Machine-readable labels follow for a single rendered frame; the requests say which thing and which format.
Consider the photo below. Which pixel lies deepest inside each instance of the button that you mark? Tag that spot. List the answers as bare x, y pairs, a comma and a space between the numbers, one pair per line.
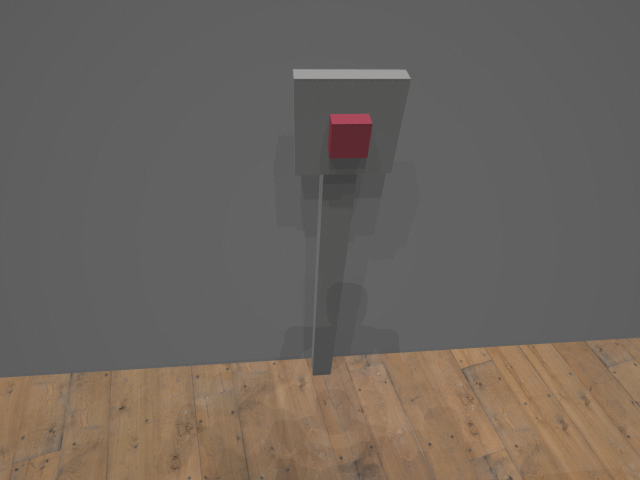
349, 135

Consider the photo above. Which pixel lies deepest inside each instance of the panel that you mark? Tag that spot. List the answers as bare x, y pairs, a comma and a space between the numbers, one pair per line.
317, 93

